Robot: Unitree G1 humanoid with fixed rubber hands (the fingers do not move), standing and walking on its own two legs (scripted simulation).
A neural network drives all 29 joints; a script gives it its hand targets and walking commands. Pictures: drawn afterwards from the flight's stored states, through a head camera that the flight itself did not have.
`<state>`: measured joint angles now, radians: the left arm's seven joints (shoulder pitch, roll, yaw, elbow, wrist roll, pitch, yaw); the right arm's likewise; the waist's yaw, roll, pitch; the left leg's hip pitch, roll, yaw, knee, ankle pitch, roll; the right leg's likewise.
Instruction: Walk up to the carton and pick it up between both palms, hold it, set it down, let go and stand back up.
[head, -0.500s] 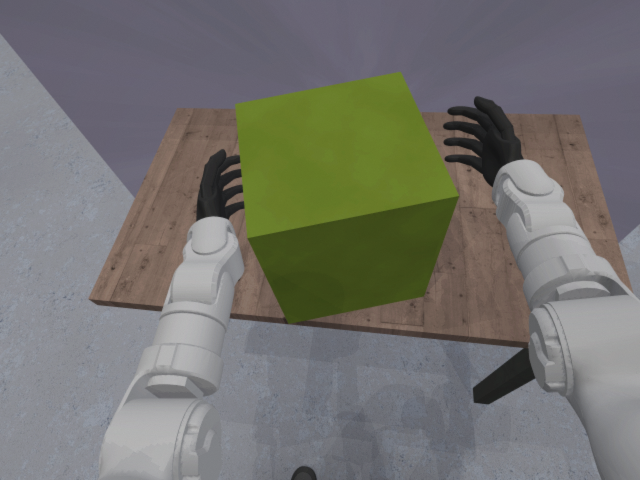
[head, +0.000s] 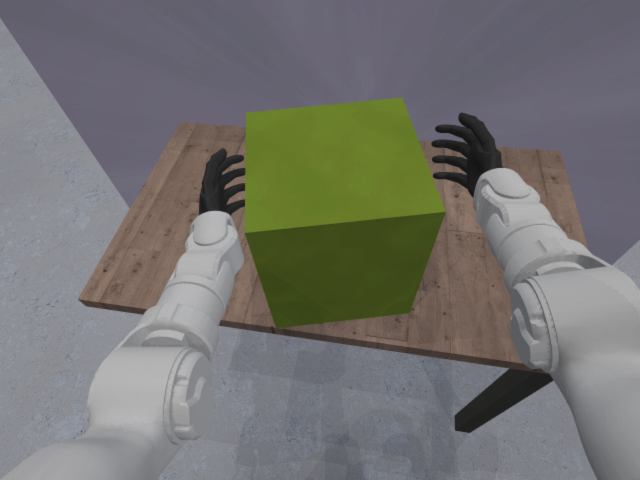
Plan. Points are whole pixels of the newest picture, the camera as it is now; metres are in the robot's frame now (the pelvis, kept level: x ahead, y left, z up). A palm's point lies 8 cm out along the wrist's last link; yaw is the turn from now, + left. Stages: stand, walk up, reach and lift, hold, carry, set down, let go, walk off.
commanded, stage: reach and lift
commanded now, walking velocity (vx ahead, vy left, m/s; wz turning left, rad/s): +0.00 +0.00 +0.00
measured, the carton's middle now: (334, 221) +0.46 +0.08 +0.02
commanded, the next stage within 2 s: none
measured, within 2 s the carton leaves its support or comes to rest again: neither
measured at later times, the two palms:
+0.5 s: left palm (228, 224) +0.39 +0.20 +0.07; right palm (465, 201) +0.48 -0.09 +0.08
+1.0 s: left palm (228, 228) +0.39 +0.20 +0.07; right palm (464, 202) +0.47 -0.09 +0.08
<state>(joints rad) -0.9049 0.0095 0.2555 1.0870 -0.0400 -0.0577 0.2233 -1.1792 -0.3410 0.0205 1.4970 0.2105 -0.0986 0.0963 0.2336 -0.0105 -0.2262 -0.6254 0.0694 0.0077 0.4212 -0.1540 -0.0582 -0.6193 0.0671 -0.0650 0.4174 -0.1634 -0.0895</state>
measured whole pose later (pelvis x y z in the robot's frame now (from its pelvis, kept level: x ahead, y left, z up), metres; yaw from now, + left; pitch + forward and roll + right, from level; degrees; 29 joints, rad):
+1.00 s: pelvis +0.01 +0.00 +0.01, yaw +1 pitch +14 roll +1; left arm -0.76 -0.23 0.63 0.71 0.43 0.04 0.12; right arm -0.96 -0.10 -0.55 1.21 -0.35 -0.16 0.09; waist 0.15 -0.04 -0.09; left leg -0.42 0.07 0.08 0.30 -0.11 -0.05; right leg -0.42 0.05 -0.08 0.32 -0.15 -0.09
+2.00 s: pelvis +0.00 +0.00 +0.01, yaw +4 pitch +12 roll +0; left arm -0.72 -0.17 0.51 0.70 0.34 0.05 0.15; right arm -0.92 -0.11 -0.41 1.25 -0.24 -0.26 0.02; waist 0.09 -0.02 -0.08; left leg -0.42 0.07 0.07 0.32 -0.11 -0.04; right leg -0.38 0.05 -0.13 0.30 -0.14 -0.08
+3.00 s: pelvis -0.02 +0.03 +0.02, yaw +5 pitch -2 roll +0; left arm -0.78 -0.07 0.36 0.55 0.32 0.45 0.10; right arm -0.83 -0.03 -0.35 1.00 -0.08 0.04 -0.03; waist -0.03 -0.08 -0.02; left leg -0.18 0.02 0.07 0.32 -0.11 0.01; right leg -0.13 0.00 -0.13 0.29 -0.14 -0.04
